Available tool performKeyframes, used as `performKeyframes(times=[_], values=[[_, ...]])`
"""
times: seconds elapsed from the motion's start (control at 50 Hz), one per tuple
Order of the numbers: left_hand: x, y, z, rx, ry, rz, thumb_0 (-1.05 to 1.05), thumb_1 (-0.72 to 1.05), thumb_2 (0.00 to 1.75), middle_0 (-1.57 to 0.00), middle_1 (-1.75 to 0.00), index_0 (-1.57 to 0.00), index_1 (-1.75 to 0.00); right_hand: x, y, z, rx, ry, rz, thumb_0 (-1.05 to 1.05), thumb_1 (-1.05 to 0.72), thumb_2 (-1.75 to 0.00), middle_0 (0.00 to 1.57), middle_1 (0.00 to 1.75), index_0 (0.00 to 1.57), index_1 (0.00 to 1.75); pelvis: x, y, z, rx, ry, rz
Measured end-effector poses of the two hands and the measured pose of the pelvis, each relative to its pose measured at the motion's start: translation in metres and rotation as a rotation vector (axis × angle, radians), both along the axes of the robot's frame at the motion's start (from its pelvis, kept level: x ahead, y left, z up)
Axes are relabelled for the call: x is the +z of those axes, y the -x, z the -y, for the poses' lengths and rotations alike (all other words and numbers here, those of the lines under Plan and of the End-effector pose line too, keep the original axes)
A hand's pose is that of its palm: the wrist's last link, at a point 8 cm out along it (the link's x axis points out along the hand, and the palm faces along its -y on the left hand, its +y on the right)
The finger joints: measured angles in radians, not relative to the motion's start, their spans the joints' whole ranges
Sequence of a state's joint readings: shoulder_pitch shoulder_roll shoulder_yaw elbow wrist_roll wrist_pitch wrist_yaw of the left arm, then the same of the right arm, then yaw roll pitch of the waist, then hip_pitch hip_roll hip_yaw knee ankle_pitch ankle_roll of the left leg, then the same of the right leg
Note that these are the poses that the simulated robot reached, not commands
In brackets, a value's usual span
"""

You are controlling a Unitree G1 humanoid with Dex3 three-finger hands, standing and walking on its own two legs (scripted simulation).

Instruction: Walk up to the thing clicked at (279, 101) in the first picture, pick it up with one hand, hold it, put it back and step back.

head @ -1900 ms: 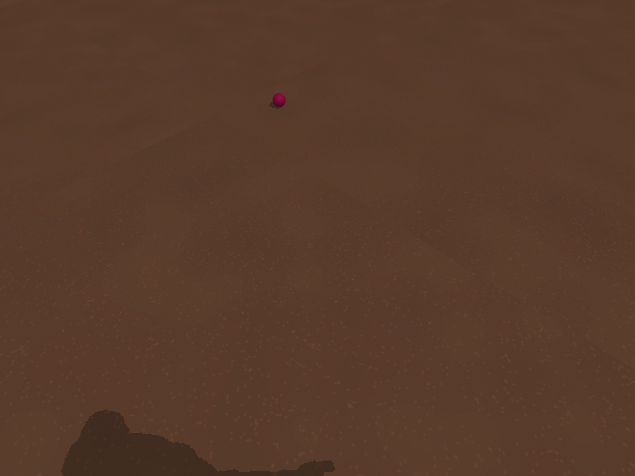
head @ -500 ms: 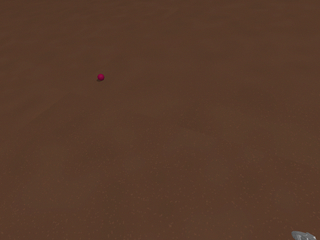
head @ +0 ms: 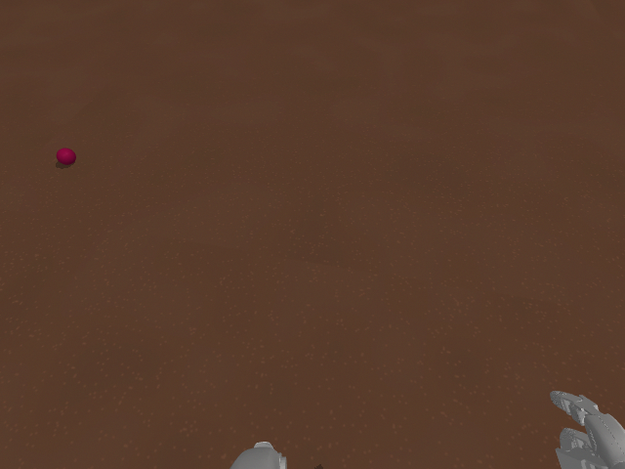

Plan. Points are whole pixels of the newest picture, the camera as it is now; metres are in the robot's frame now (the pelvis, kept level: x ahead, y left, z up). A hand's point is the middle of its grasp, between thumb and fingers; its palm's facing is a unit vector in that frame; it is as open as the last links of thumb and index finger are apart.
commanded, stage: walk up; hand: left
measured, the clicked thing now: (66, 156) +1.50 +1.23 -0.69
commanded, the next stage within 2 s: none
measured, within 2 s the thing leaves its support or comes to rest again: neither
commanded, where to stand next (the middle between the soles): +1.12 +1.44 m, yaw -55 degrees
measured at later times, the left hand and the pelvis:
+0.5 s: hand (108, 263) +0.46 +0.39 -0.09, palm faces -0.19 -0.80 -0.57, open 7.4 cm; pelvis +0.28 +0.12 +0.01, yaw -13 degrees
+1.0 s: hand (90, 172) +0.73 +0.53 -0.11, palm faces -0.42 -0.71 -0.56, open 7.4 cm; pelvis +0.52 +0.29 +0.01, yaw -25 degrees
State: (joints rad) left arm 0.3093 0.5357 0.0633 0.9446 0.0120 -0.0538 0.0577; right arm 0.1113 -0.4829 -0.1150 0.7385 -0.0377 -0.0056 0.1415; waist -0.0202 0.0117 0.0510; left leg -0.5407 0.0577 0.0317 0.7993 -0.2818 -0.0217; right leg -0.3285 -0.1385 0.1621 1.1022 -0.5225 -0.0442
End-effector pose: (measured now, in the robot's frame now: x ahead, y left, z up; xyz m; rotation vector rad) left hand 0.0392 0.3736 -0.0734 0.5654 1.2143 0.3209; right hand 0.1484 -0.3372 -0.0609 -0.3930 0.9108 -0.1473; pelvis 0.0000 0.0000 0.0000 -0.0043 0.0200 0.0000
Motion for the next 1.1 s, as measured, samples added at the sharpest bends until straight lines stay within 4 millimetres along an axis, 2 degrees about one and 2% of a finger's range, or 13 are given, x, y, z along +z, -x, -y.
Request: performKeyframes(times=[0.1,0.2,0.28,0.34,0.4,0.56,0.62,0.68,0.76,0.86,0.96,1.02,1.1], values=[[0.02,-0.129,-0.009,-0.146,0.064,0.088,0.01,0.91,0.89,-0.2,-0.3,-0.2,-0.3,0.005,0.042,-0.033,-0.169,-0.026,-0.159,0.01,-0.91,-0.9,0.2,0.3,0.2,0.3,0.026,-0.051,-0.029,-0.064,-0.014,-0.013],[0.037,-0.242,-0.012,-0.271,0.076,0.111,0.01,0.91,0.89,-0.2,-0.3,-0.2,-0.3,0.0,0.063,-0.055,-0.311,-0.035,-0.241,0.01,-0.9,-0.9,0.2,0.3,0.2,0.3,0.032,-0.111,-0.056,-0.12,-0.03,-0.005],[0.045,-0.33,-0.007,-0.351,0.074,0.165,0.01,0.91,0.89,-0.2,-0.3,-0.2,-0.3,-0.017,0.052,-0.071,-0.38,-0.053,-0.301,0.01,-0.9,-0.9,0.2,0.3,0.2,0.3,0.025,-0.163,-0.072,-0.153,-0.026,0.001],[0.041,-0.385,-0.009,-0.383,0.059,0.247,0.0,0.91,0.89,-0.2,-0.3,-0.2,-0.3,-0.036,0.02,-0.081,-0.395,-0.062,-0.313,0.01,-0.9,-0.9,0.2,0.3,0.2,0.3,0.008,-0.201,-0.076,-0.182,-0.003,0.013],[0.036,-0.412,-0.021,-0.356,0.043,0.289,0.0,0.91,0.89,-0.2,-0.3,-0.2,-0.3,-0.044,-0.034,-0.097,-0.373,-0.074,-0.279,0.01,-0.91,-0.9,0.2,0.3,0.2,0.3,0.003,-0.23,-0.086,-0.196,0.04,0.021],[0.027,-0.427,-0.084,-0.306,0.035,0.141,0.0,0.9,0.89,-0.21,-0.3,-0.21,-0.3,-0.018,-0.21,-0.142,-0.26,-0.1,-0.038,0.01,-0.91,-0.9,0.2,0.3,0.2,0.3,0.014,-0.313,-0.143,-0.258,0.057,0.035],[0.017,-0.444,-0.121,-0.296,0.031,0.081,0.0,0.9,0.89,-0.21,-0.3,-0.21,-0.3,-0.009,-0.258,-0.163,-0.25,-0.084,0.01,0.01,-0.91,-0.9,0.2,0.3,0.2,0.3,0.01,-0.349,-0.173,-0.288,0.054,0.028],[0.0,-0.478,-0.166,-0.297,0.013,0.03,0.01,0.9,0.89,-0.21,-0.3,-0.21,-0.3,-0.008,-0.291,-0.185,-0.276,-0.038,0.039,0.01,-0.91,-0.9,0.2,0.3,0.2,0.3,-0.003,-0.39,-0.207,-0.318,0.045,0.016],[-0.013,-0.539,-0.2,-0.301,-0.019,-0.013,0.01,0.9,0.89,-0.21,-0.3,-0.21,-0.3,-0.011,-0.293,-0.226,-0.364,-0.016,-0.008,0.0,-0.91,-0.9,0.2,0.3,0.2,0.3,-0.005,-0.424,-0.237,-0.358,0.018,0.013],[-0.001,-0.612,-0.196,-0.387,0.031,0.0,0.01,0.91,0.89,-0.2,-0.3,-0.2,-0.3,-0.012,-0.266,-0.273,-0.482,-0.044,-0.156,0.0,-0.9,-0.9,0.2,0.3,0.2,0.3,0.015,-0.463,-0.261,-0.394,-0.007,0.013],[0.013,-0.675,-0.189,-0.479,0.038,0.02,0.01,0.91,0.89,-0.2,-0.3,-0.2,-0.3,-0.027,-0.253,-0.305,-0.579,-0.073,-0.233,0.01,-0.9,-0.9,0.2,0.3,0.2,0.3,0.017,-0.505,-0.284,-0.423,-0.016,0.021],[0.015,-0.707,-0.197,-0.513,0.017,0.094,0.0,0.9,0.89,-0.2,-0.3,-0.21,-0.3,-0.048,-0.265,-0.318,-0.595,-0.093,-0.252,0.01,-0.9,-0.9,0.2,0.3,0.2,0.3,0.003,-0.526,-0.295,-0.438,-0.001,0.028],[0.025,-0.733,-0.222,-0.49,-0.003,0.162,0.0,0.9,0.89,-0.21,-0.3,-0.21,-0.3,-0.058,-0.306,-0.339,-0.56,-0.11,-0.253,0.01,-0.91,-0.9,0.2,0.3,0.2,0.3,0.001,-0.547,-0.319,-0.435,0.048,0.034]])
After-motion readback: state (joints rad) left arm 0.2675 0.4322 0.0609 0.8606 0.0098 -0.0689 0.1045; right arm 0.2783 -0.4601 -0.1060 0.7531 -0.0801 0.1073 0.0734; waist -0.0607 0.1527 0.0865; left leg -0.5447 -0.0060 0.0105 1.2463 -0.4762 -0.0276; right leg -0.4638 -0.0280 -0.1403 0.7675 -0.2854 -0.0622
